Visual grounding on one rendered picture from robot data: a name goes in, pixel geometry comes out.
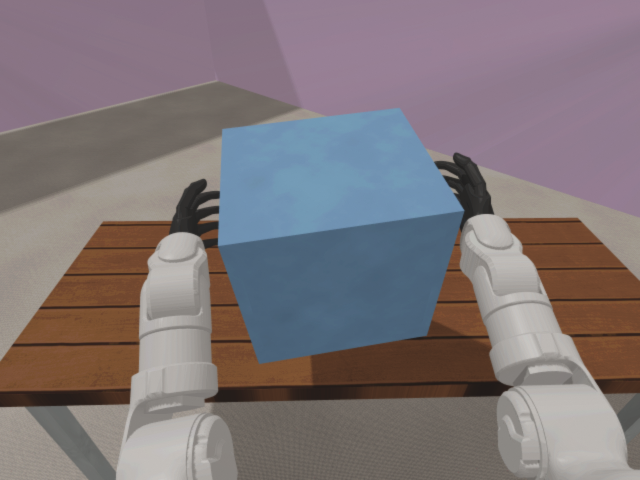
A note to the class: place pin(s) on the left robot hand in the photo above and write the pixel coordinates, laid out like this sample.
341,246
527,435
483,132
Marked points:
187,216

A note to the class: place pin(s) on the table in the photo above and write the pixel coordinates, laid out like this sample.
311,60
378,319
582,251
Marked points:
82,345

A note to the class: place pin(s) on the left robot forearm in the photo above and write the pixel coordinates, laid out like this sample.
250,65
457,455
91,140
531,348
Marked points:
175,363

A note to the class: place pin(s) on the right robot hand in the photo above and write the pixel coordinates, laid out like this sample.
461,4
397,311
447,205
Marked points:
473,195

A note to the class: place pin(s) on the robot left upper arm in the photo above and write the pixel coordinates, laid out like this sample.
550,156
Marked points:
194,447

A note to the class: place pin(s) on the robot right upper arm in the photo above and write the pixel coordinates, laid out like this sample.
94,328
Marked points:
560,432

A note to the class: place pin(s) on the right robot forearm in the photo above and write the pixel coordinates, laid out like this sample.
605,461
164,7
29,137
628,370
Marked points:
528,347

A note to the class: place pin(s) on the carton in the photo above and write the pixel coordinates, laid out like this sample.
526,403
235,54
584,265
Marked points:
336,232

